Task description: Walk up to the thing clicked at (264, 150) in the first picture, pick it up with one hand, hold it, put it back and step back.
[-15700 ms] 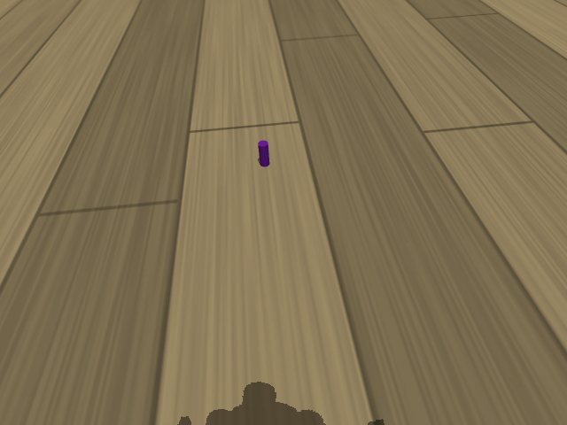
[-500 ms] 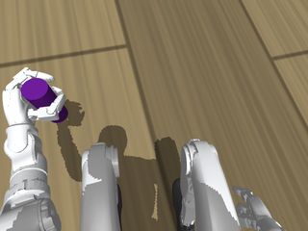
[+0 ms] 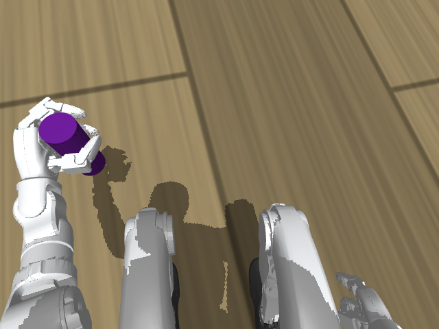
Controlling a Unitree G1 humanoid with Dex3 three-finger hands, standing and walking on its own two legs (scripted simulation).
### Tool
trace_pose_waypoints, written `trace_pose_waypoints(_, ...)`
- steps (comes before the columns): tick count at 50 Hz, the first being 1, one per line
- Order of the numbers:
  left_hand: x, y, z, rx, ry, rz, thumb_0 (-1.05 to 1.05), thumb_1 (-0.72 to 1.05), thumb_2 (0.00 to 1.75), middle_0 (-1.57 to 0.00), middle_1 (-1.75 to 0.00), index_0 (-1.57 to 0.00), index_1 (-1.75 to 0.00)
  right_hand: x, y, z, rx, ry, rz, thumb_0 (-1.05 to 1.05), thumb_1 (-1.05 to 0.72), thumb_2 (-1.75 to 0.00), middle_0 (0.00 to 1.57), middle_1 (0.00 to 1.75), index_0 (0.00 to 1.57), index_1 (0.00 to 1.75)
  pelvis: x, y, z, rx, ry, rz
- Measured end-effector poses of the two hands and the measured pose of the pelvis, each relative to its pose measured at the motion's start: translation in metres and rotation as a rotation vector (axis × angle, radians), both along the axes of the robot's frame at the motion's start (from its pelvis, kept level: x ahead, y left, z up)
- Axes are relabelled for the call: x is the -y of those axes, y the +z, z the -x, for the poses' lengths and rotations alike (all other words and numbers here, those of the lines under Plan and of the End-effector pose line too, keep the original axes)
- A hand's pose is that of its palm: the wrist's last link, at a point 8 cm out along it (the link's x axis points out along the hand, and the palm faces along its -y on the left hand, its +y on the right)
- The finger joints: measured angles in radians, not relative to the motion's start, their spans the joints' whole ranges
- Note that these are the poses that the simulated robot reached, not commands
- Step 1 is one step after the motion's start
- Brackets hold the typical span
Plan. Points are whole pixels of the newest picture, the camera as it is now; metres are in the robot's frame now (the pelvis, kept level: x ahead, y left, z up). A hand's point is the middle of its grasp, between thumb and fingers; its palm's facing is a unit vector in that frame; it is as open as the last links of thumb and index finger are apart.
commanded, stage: lift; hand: left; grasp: from the side
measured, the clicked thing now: (77, 148) +0.42 +0.27 -0.03
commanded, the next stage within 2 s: hold in 1.84 s
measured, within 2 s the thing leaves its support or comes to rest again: neither
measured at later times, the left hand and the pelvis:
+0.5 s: hand (25, 105) +0.40 +0.24 +0.14, palm faces +0.18 -0.98 -0.05, open 7.4 cm; pelvis +0.02 +0.01 +0.12, yaw +1 degrees
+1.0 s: hand out of the picture +0.39 +0.22 +0.29, palm faces +0.20 -0.98 -0.03, open 7.4 cm; pelvis +0.05 +0.01 +0.25, yaw +4 degrees
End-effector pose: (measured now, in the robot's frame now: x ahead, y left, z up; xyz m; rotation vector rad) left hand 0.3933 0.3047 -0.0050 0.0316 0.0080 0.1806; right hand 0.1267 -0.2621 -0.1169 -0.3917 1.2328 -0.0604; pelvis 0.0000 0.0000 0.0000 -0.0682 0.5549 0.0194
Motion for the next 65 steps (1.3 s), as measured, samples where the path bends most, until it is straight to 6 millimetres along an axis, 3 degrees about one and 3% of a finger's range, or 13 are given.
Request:
trace_pose_waypoints(7,0.003,0.031,0.007,0.005,-0.004,0.004,0.04,-0.05,1.11,-0.91,-1.07,-0.86,-1.08,-0.004,0.023,-0.014,0.046,-0.011,-0.014,0.00,-0.91,-0.89,0.20,0.29,0.20,0.29,0.000,0.024,-0.002,-0.011,0.005,0.000)
trace_pose_waypoints(16,0.007,0.085,0.014,0.007,-0.006,0.002,0.04,-0.06,1.11,-0.91,-1.06,-0.86,-1.08,-0.012,0.068,-0.041,0.118,-0.021,-0.027,0.00,-0.90,-0.88,0.20,0.29,0.20,0.30,-0.002,0.068,-0.010,-0.019,0.014,0.001)
trace_pose_waypoints(29,0.017,0.183,0.029,-0.018,0.011,-0.017,0.04,-0.06,1.11,-0.91,-1.06,-0.86,-1.07,-0.028,0.154,-0.075,0.223,-0.033,-0.054,0.01,-0.89,-0.88,0.20,0.29,0.20,0.29,-0.007,0.146,-0.026,0.041,0.034,0.000)
trace_pose_waypoints(40,0.022,0.259,0.035,-0.031,0.041,-0.011,0.04,-0.05,1.11,-0.91,-1.06,-0.86,-1.07,-0.036,0.229,-0.082,0.289,-0.037,-0.079,0.01,-0.89,-0.88,0.20,0.29,0.20,0.30,-0.006,0.213,-0.041,0.137,0.055,-0.013)
trace_pose_waypoints(50,0.032,0.299,0.038,-0.030,0.024,0.011,0.04,-0.05,1.11,-0.91,-1.06,-0.86,-1.08,-0.031,0.273,-0.075,0.293,-0.041,-0.076,0.01,-0.89,-0.88,0.20,0.29,0.20,0.30,-0.007,0.254,-0.049,0.213,0.060,-0.026)
trace_pose_waypoints(65,0.043,0.341,0.039,-0.017,0.029,0.013,0.04,-0.05,1.11,-0.91,-1.06,-0.86,-1.08,-0.036,0.309,-0.075,0.285,-0.033,-0.097,0.01,-0.90,-0.89,0.20,0.29,0.20,0.30,-0.005,0.293,-0.059,0.291,0.061,-0.043)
